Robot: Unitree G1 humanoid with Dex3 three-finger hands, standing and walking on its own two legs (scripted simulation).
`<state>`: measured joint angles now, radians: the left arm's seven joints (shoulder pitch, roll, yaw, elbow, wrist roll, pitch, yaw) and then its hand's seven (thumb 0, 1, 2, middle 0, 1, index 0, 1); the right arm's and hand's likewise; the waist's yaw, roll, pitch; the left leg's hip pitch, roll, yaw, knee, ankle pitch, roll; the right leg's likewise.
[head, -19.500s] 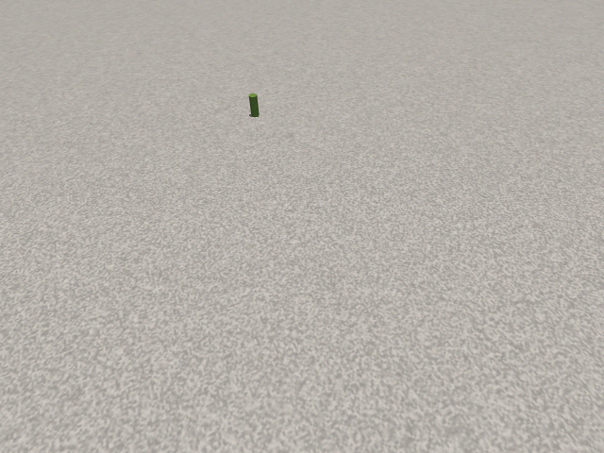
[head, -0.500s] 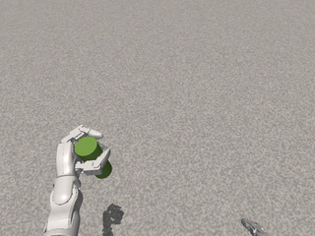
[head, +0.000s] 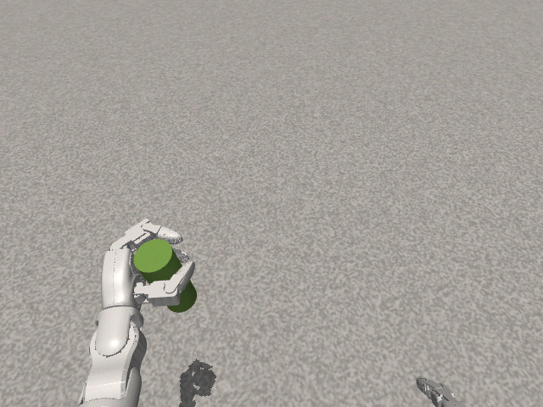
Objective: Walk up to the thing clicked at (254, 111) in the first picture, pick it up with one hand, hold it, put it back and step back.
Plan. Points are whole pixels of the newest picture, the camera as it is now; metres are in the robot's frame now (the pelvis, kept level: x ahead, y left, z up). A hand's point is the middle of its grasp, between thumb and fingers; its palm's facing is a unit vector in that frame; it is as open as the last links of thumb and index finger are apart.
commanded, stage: hold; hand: left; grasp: from the side
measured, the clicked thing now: (168, 278) +0.33 +0.17 +0.01
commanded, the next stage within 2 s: none
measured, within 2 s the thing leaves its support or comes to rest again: neither
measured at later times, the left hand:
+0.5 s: hand (165, 274) +0.32 +0.16 +0.05, palm faces +0.12 -0.99 -0.03, open 7.1 cm
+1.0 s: hand (162, 270) +0.32 +0.17 +0.06, palm faces +0.13 -0.99 -0.03, open 7.1 cm
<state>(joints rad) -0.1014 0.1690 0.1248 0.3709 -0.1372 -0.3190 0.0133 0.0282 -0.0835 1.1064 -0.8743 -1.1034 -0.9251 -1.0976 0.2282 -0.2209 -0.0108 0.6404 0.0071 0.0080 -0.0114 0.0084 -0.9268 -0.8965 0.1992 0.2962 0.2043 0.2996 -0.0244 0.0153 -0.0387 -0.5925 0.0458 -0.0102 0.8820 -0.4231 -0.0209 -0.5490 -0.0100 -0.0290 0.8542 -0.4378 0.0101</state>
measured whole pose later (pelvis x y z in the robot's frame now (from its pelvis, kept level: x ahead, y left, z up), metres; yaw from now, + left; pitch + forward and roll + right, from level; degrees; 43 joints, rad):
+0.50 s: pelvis -0.01 +0.00 +0.01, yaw +0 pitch +5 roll -1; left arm -0.10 0.16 0.11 0.38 -0.14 -0.31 0.01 0.03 -0.08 1.11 -0.87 -1.10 -0.93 -1.10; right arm 0.22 -0.22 -0.01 0.65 0.01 -0.01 -0.01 0.01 -0.92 -0.90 0.20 0.30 0.20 0.30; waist -0.02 0.02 -0.02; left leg -0.54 0.04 0.00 0.83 -0.39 -0.02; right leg -0.50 -0.01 -0.02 0.81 -0.40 0.01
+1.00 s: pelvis -0.01 +0.00 +0.01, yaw +0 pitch +5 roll -1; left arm -0.11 0.17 0.12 0.40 -0.13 -0.33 0.01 0.03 -0.08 1.10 -0.87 -1.10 -0.92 -1.10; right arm 0.22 -0.22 -0.01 0.66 0.01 -0.02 -0.02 0.01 -0.92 -0.90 0.20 0.30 0.20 0.30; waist -0.02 0.01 -0.02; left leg -0.52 0.04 -0.01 0.82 -0.38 -0.02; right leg -0.48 -0.02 -0.02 0.79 -0.40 0.01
